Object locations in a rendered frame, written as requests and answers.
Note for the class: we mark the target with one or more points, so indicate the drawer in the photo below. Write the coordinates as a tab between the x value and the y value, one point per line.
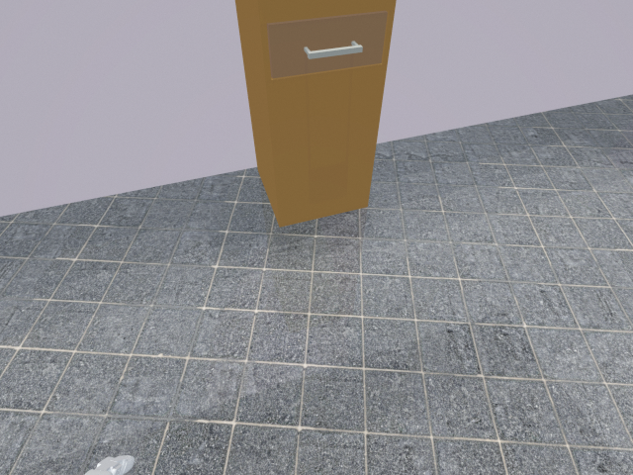
287	40

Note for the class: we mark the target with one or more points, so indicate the handle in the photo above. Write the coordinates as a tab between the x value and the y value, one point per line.
333	51

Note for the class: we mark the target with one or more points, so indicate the cabinet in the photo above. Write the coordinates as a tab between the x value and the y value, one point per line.
314	134

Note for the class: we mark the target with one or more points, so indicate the robot left hand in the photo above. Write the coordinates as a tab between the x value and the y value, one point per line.
113	466

